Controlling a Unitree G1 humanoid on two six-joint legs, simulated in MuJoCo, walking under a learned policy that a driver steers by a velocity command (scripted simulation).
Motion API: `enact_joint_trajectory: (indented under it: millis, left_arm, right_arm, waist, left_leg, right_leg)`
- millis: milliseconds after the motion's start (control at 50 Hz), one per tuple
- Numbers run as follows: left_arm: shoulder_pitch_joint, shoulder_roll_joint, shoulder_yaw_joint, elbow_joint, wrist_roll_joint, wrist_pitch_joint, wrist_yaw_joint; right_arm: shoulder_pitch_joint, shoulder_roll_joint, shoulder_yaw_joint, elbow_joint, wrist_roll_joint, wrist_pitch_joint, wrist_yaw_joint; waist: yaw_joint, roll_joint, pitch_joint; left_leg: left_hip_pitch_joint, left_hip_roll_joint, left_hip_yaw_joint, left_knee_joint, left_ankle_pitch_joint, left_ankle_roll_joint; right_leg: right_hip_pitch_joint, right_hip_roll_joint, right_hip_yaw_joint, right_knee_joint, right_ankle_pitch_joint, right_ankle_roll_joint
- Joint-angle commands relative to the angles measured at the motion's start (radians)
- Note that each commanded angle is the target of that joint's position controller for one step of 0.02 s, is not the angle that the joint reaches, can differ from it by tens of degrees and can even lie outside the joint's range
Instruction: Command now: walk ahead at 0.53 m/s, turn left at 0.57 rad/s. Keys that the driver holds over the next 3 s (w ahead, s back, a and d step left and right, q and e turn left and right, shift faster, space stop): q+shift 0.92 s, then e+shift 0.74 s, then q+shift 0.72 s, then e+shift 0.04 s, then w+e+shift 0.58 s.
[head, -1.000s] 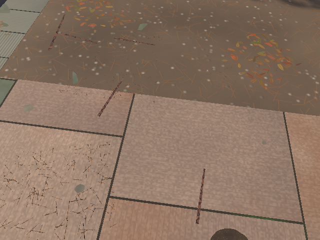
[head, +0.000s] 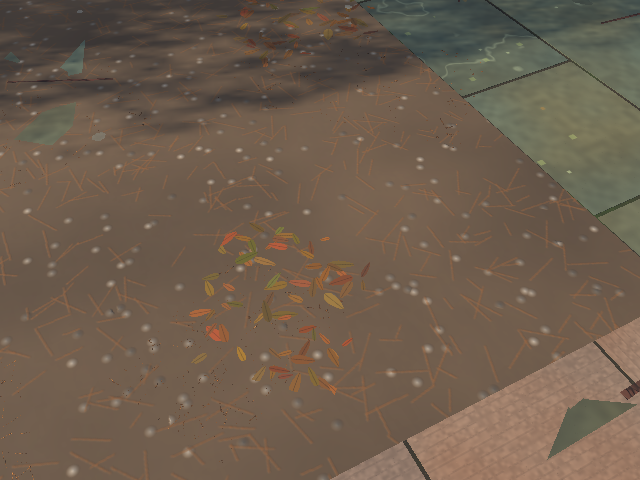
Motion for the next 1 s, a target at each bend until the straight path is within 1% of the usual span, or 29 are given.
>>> enact_joint_trajectory:
  millis: [20,60,100,140,160,180,200,220,240,260,280,300,340,360,400,480,560,620,680,700,720,740,760,780,800,840,900,940,1000]
  left_arm:
    - [-0.255,0.090,0.014,-0.110,-0.001,-0.030,0.037]
    - [-0.196,0.131,0.022,-0.098,-0.007,-0.019,0.065]
    - [-0.169,0.183,0.033,-0.088,-0.029,-0.003,0.080]
    - [-0.205,0.210,0.043,-0.104,-0.047,0.028,0.084]
    - [-0.237,0.220,0.047,-0.117,-0.053,0.043,0.082]
    - [-0.271,0.204,0.043,-0.130,-0.057,0.049,0.073]
    - [-0.272,0.127,0.021,-0.132,-0.052,0.042,0.052]
    - [-0.110,-0.009,-0.009,-0.156,-0.011,0.035,0.024]
    - [0.055,0.082,-0.011,-0.158,-0.020,0.021,0.012]
    - [-0.047,0.185,0.007,-0.161,-0.032,0.019,0.013]
    - [-0.171,0.192,0.014,-0.183,-0.024,0.030,0.026]
    - [-0.213,0.175,0.011,-0.188,-0.012,0.047,0.042]
    - [-0.244,0.173,0.017,-0.193,-0.008,0.075,0.051]
    - [-0.245,0.151,0.015,-0.185,-0.006,0.080,0.052]
    - [-0.265,0.112,0.007,-0.178,-0.001,0.081,0.056]
    - [-0.311,0.116,0.012,-0.174,-0.020,0.090,0.066]
    - [-0.356,0.127,0.021,-0.175,-0.022,0.073,0.064]
    - [-0.368,0.143,0.027,-0.173,-0.024,0.050,0.053]
    - [-0.319,0.174,0.044,-0.153,-0.028,0.035,0.039]
    - [-0.287,0.181,0.051,-0.141,-0.031,0.033,0.037]
    - [-0.274,0.198,0.058,-0.135,-0.028,0.036,0.038]
    - [-0.292,0.247,0.063,-0.162,-0.012,0.052,0.046]
    - [-0.278,0.258,0.063,-0.168,0.024,0.063,0.045]
    - [-0.294,0.216,0.060,-0.183,0.016,0.061,0.051]
    - [-0.327,0.175,0.048,-0.195,0.003,0.068,0.061]
    - [-0.342,0.164,0.034,-0.210,-0.011,0.088,0.084]
    - [-0.293,0.174,0.029,-0.198,0.005,0.103,0.095]
    - [-0.234,0.182,0.030,-0.182,0.007,0.110,0.090]
    - [-0.224,0.201,0.031,-0.162,-0.003,0.114,0.065]
  right_arm:
    - [0.087,-0.003,-0.003,-0.037,-0.030,0.005,0.011]
    - [0.018,0.009,0.003,-0.045,-0.041,-0.009,0.041]
    - [0.003,-0.016,-0.007,-0.073,-0.038,-0.007,0.072]
    - [0.098,-0.087,-0.037,-0.071,-0.032,0.009,0.085]
    - [0.200,-0.135,-0.060,-0.058,-0.029,0.019,0.083]
    - [0.352,-0.195,-0.091,-0.032,-0.026,0.028,0.070]
    - [0.352,-0.222,-0.100,-0.026,-0.019,0.033,0.044]
    - [0.200,-0.256,-0.088,-0.084,-0.057,0.019,0.034]
    - [0.115,-0.295,-0.089,-0.177,-0.097,-0.004,0.048]
    - [0.055,-0.246,-0.089,-0.226,-0.072,-0.006,0.059]
    - [0.027,-0.192,-0.078,-0.224,-0.033,-0.002,0.057]
    - [0.002,-0.161,-0.067,-0.229,-0.015,0.001,0.049]
    - [-0.033,-0.145,-0.067,-0.248,-0.030,0.018,0.024]
    - [-0.032,-0.145,-0.069,-0.252,-0.033,0.027,0.013]
    - [0.006,-0.163,-0.077,-0.248,-0.029,0.045,-0.011]
    - [-0.006,-0.174,-0.082,-0.268,-0.017,0.087,-0.043]
    - [-0.025,-0.166,-0.083,-0.282,-0.023,0.106,-0.043]
    - [-0.038,-0.169,-0.086,-0.295,-0.026,0.110,-0.035]
    - [-0.070,-0.171,-0.085,-0.313,-0.020,0.112,-0.027]
    - [-0.086,-0.166,-0.082,-0.317,-0.014,0.113,-0.025]
    - [-0.050,-0.130,-0.070,-0.310,-0.008,0.114,-0.020]
    - [0.045,-0.072,-0.053,-0.293,-0.018,0.115,-0.014]
    - [0.027,-0.147,-0.072,-0.331,-0.010,0.105,-0.005]
    - [0.007,-0.232,-0.095,-0.315,-0.017,0.097,0.000]
    - [0.008,-0.247,-0.101,-0.292,-0.014,0.102,0.000]
    - [0.043,-0.200,-0.088,-0.266,-0.021,0.121,-0.004]
    - [-0.003,-0.149,-0.066,-0.293,-0.006,0.119,-0.006]
    - [-0.055,-0.127,-0.054,-0.310,-0.013,0.114,-0.011]
    - [-0.053,-0.067,-0.026,-0.304,-0.038,0.100,-0.017]
  waist:
    - [-0.109,-0.119,0.054]
    - [-0.046,-0.076,0.004]
    - [-0.043,-0.107,-0.052]
    - [-0.098,-0.142,-0.112]
    - [-0.154,-0.149,-0.155]
    - [-0.237,-0.115,-0.214]
    - [-0.229,0.068,-0.144]
    - [-0.017,0.358,-0.111]
    - [0.017,0.278,-0.421]
    - [-0.024,0.066,-0.390]
    - [-0.023,-0.098,-0.246]
    - [-0.004,-0.145,-0.200]
    - [0.012,-0.086,-0.154]
    - [0.010,-0.064,-0.149]
    - [-0.010,-0.048,-0.178]
    - [-0.034,0.016,-0.196]
    - [-0.061,0.093,-0.150]
    - [-0.075,0.120,-0.146]
    - [-0.057,0.136,-0.152]
    - [-0.034,0.123,-0.150]
    - [-0.045,0.032,-0.180]
    - [-0.095,-0.164,-0.232]
    - [-0.097,-0.323,-0.192]
    - [-0.079,-0.268,-0.147]
    - [-0.074,-0.207,-0.115]
    - [-0.063,-0.149,-0.084]
    - [-0.023,-0.166,-0.073]
    - [0.021,-0.167,-0.099]
    - [0.017,-0.166,-0.146]
  left_leg:
    - [0.129,-0.002,0.074,-0.214,0.219,-0.031]
    - [0.186,-0.053,0.152,-0.437,0.427,-0.019]
    - [0.206,-0.079,0.173,-0.527,0.441,0.004]
    - [0.277,-0.135,0.211,-0.532,0.333,0.041]
    - [0.382,-0.167,0.225,-0.513,0.264,0.067]
    - [0.575,-0.189,0.197,-0.558,0.270,0.106]
    - [0.645,-0.150,0.086,-0.661,0.520,0.136]
    - [0.750,-0.009,-0.332,-0.622,0.998,0.284]
    - [0.874,0.189,-0.770,-0.825,0.669,0.451]
    - [0.822,0.169,-0.759,-0.900,0.290,0.414]
    - [0.681,0.113,-0.665,-0.918,0.070,0.347]
    - [0.573,0.078,-0.612,-0.923,0.008,0.305]
    - [0.440,-0.011,-0.483,-0.928,0.097,0.247]
    - [0.419,-0.040,-0.432,-0.912,0.179,0.234]
    - [0.443,-0.059,-0.393,-0.872,0.337,0.224]
    - [0.479,-0.083,-0.420,-0.854,0.161,0.178]
    - [0.468,-0.112,-0.465,-0.847,0.023,0.162]
    - [0.492,-0.109,-0.520,-0.803,0.094,0.164]
    - [0.485,-0.126,-0.582,-0.753,0.146,0.142]
    - [0.458,-0.151,-0.579,-0.716,0.099,0.122]
    - [0.391,-0.210,-0.519,-0.609,-0.162,0.084]
    - [0.261,-0.311,-0.355,-0.388,-0.440,0.040]
    - [0.114,-0.337,-0.216,-0.190,-0.471,-0.005]
    - [0.066,-0.247,-0.175,-0.075,-0.376,-0.047]
    - [0.049,-0.209,-0.149,-0.030,-0.291,-0.061]
    - [0.021,-0.181,-0.086,0.108,-0.197,-0.083]
    - [-0.026,-0.113,0.020,0.081,-0.136,-0.104]
    - [-0.024,-0.077,0.035,0.008,-0.146,-0.124]
    - [0.111,-0.091,0.028,-0.173,-0.232,-0.113]
  right_leg:
    - [-0.243,-0.182,-0.040,-0.190,0.641,-0.076]
    - [-0.157,-0.167,-0.086,-0.137,0.620,-0.064]
    - [-0.014,-0.220,-0.072,-0.062,0.724,-0.050]
    - [0.076,-0.251,-0.069,0.093,0.893,-0.027]
    - [0.066,-0.259,-0.062,0.230,0.963,-0.015]
    - [-0.016,-0.240,-0.048,0.463,0.869,0.014]
    - [-0.154,-0.111,-0.033,0.774,0.230,0.078]
    - [-0.492,0.092,0.085,1.139,-0.456,0.133]
    - [-0.536,0.104,0.330,1.258,-0.418,0.122]
    - [-0.548,0.057,0.354,1.201,-0.331,0.086]
    - [-0.586,0.020,0.341,1.087,-0.240,0.072]
    - [-0.560,-0.011,0.347,0.999,-0.191,0.070]
    - [-0.471,-0.027,0.349,0.840,-0.148,0.076]
    - [-0.453,-0.021,0.336,0.775,-0.136,0.087]
    - [-0.458,0.002,0.325,0.674,-0.103,0.114]
    - [-0.493,0.022,0.348,0.546,-0.003,0.146]
    - [-0.459,0.032,0.357,0.410,0.038,0.144]
    - [-0.400,0.042,0.362,0.294,0.024,0.131]
    - [-0.259,0.041,0.359,0.111,0.044,0.112]
    - [-0.182,0.024,0.345,0.005,0.125,0.103]
    - [-0.052,-0.075,0.385,-0.077,0.222,0.063]
    - [0.094,-0.297,0.562,-0.043,0.341,-0.037]
    - [0.026,-0.418,0.735,-0.088,0.359,-0.169]
    - [-0.016,-0.423,0.720,-0.100,0.273,-0.194]
    - [-0.037,-0.353,0.600,-0.090,0.163,-0.157]
    - [-0.069,-0.286,0.462,-0.088,0.142,-0.121]
    - [-0.034,-0.260,0.323,-0.113,0.225,-0.138]
    - [0.021,-0.281,0.316,-0.113,0.255,-0.170]
    - [0.016,-0.284,0.303,-0.090,0.312,-0.196]
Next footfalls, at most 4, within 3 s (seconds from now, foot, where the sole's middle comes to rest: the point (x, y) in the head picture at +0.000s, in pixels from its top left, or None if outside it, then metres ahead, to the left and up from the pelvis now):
0.20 left None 0.36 0.10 -0.78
0.72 right None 0.50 -0.03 -0.78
1.14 left None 0.26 0.10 -0.78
1.50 right None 0.47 -0.07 -0.78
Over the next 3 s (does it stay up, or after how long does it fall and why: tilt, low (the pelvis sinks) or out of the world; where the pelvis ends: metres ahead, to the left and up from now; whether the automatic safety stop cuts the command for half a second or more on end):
stays up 0.55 0.16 0.00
